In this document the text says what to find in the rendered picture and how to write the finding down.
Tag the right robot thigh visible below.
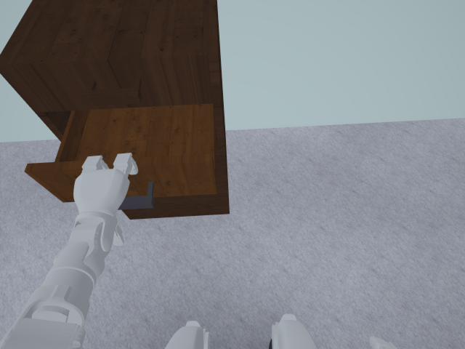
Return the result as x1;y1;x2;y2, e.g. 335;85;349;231
272;320;319;349

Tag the robot left forearm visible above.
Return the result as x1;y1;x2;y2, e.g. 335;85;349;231
0;211;116;349

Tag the cabinet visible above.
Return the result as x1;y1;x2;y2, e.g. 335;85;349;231
0;0;230;220

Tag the drawer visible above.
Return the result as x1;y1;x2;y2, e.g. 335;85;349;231
25;103;217;203

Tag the left robot hand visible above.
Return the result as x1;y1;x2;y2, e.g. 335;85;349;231
73;153;138;246

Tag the handle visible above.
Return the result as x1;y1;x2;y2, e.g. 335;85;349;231
81;88;142;106
118;182;155;210

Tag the robot left upper arm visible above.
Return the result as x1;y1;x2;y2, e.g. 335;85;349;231
4;318;86;349

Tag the robot left shin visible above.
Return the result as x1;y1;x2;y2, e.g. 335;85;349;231
186;321;201;327

